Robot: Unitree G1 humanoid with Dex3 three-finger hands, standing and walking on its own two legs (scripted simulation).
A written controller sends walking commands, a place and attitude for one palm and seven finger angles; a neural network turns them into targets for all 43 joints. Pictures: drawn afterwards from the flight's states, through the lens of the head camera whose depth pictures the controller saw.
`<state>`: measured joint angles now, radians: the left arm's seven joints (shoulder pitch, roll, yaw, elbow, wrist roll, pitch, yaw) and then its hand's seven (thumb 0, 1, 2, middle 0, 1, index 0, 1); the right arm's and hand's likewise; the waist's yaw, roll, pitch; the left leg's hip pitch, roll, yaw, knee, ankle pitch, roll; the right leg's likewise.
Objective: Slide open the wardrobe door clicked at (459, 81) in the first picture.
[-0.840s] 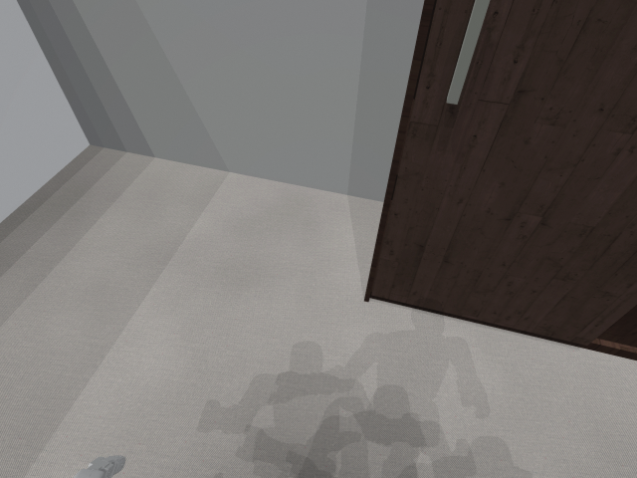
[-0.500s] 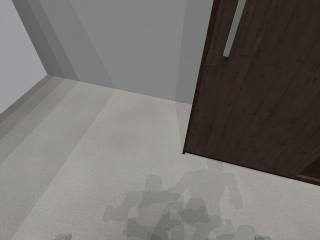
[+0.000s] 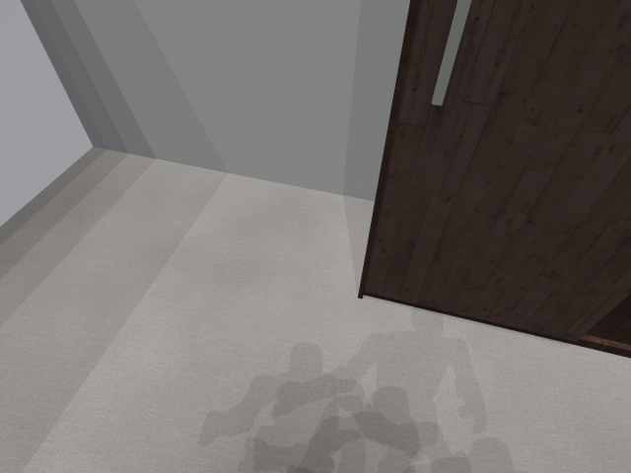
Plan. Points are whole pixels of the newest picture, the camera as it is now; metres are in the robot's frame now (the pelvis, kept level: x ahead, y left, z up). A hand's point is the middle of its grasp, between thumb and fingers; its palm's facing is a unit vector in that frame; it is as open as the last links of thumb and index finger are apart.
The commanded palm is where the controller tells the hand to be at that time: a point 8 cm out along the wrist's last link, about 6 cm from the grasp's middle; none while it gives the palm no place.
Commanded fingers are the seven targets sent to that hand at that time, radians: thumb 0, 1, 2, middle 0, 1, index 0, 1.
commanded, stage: look at it before walking up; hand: left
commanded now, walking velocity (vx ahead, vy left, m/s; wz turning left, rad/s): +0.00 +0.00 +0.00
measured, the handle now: (451, 46) +0.82 -0.21 +0.18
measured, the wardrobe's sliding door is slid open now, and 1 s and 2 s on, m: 0.00 0.00 0.00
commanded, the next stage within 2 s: turn to face it in 0.60 s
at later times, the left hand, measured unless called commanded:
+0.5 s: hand out of the picture +0.08 +0.24 -0.15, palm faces -0.03 -0.94 -0.33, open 7.4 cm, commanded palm none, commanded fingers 0.00 0.90 0.90 -0.20 -0.30 -0.20 -0.30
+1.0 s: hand out of the picture +0.08 +0.23 -0.16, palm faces -0.07 -0.95 -0.31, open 7.4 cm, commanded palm none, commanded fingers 0.00 0.90 0.90 -0.20 -0.30 -0.20 -0.30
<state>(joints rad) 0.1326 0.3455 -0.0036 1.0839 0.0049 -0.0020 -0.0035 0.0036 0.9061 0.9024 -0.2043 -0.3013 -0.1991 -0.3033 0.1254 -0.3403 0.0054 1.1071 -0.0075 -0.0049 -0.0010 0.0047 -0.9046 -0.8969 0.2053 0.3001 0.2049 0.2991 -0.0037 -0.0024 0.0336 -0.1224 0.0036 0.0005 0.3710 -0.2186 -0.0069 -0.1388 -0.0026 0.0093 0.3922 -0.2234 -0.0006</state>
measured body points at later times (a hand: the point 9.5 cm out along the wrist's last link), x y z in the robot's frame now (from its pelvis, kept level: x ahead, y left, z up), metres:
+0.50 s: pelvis +0.00 +0.00 +0.00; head +0.01 +0.00 +0.45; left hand +0.08 +0.29 -0.13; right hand +0.08 -0.30 -0.13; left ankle -0.01 +0.12 -0.75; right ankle -0.01 -0.12 -0.75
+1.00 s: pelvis +0.00 +0.00 +0.00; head +0.01 +0.00 +0.45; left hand +0.08 +0.28 -0.14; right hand +0.07 -0.29 -0.14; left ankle -0.01 +0.12 -0.75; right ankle -0.01 -0.12 -0.75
